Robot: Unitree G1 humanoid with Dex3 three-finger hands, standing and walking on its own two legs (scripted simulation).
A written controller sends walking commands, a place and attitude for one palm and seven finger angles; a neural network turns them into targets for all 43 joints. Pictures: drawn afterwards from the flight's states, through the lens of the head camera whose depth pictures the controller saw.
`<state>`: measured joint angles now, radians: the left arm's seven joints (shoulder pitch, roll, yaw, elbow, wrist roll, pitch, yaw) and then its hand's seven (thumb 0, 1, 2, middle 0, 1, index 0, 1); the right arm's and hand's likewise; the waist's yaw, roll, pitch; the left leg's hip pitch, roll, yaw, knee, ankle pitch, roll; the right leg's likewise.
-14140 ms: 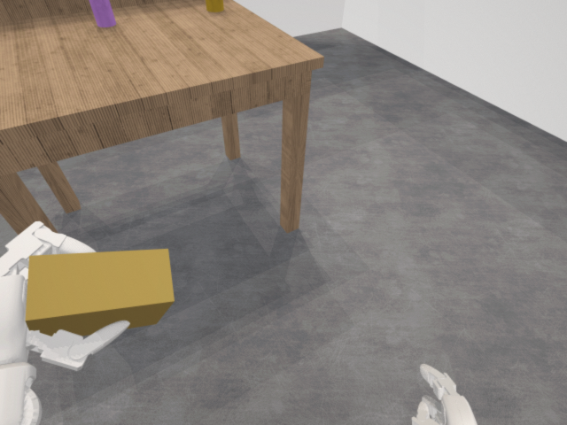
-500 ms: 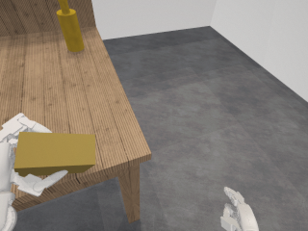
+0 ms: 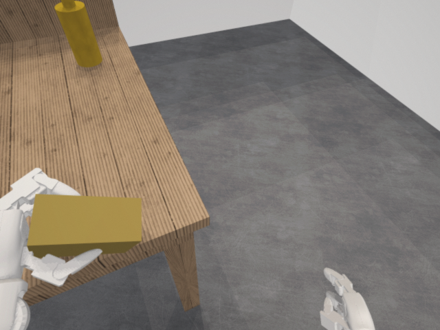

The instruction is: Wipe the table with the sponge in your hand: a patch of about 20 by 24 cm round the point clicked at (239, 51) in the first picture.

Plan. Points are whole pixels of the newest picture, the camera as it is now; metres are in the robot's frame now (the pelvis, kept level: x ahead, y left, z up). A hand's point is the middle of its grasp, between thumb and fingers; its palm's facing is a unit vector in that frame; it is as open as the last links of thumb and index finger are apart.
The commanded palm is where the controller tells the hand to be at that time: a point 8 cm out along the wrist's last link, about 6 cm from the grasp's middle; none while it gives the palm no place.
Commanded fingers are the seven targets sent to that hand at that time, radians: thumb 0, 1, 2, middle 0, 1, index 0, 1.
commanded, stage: come to a stop and stand still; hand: left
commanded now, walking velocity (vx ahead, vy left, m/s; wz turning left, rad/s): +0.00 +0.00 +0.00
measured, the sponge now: (103, 227) +0.23 +0.19 +0.11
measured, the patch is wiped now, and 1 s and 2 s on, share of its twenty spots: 0.00 0.00 0.00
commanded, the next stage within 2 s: look again from close up in 0.36 s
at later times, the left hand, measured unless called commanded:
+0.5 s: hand (25, 236) +0.20 +0.26 +0.15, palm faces +0.41 -0.84 -0.35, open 10.2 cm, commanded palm +0.14 +0.29 +0.17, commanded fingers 0.00 0.10 1.30 -1.20 -1.60 -1.20 -1.60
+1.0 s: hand out of the picture +0.21 +0.30 +0.18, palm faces +0.48 -0.77 -0.42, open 10.2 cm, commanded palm +0.13 +0.29 +0.17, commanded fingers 0.00 0.10 1.30 -1.20 -1.60 -1.20 -1.60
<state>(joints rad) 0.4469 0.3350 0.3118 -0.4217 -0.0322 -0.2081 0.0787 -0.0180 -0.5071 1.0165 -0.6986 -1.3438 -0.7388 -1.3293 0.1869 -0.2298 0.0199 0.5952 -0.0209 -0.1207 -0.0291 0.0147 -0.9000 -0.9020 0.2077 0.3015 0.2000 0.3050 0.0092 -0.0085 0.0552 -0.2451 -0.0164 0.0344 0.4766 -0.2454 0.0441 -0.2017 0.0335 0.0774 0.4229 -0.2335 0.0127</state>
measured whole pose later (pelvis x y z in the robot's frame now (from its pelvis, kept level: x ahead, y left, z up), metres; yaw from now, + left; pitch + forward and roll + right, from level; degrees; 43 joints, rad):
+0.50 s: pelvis -0.01 +0.01 +0.00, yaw +1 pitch -1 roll -1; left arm 0.42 0.33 0.33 -0.45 -0.04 -0.17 0.12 -0.02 -0.51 1.02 -0.70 -1.34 -0.74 -1.33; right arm 0.15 -0.19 0.04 0.57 -0.02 -0.10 -0.04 0.01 -0.90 -0.90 0.21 0.30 0.20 0.30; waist 0.03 -0.01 0.07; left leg -0.22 -0.03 0.02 0.45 -0.21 0.06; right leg -0.16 0.02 0.06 0.37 -0.19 0.03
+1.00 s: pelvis -0.03 +0.01 +0.00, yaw +1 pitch +0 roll -1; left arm 0.21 0.48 0.46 -0.32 -0.03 -0.25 0.07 -0.02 -0.51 1.02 -0.70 -1.34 -0.74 -1.32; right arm 0.19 -0.19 0.02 0.60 0.00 -0.15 0.00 0.02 -0.90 -0.90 0.21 0.30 0.20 0.30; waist 0.05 -0.04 0.07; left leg -0.27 -0.03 0.02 0.46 -0.19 0.06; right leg -0.22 0.02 0.06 0.41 -0.19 0.03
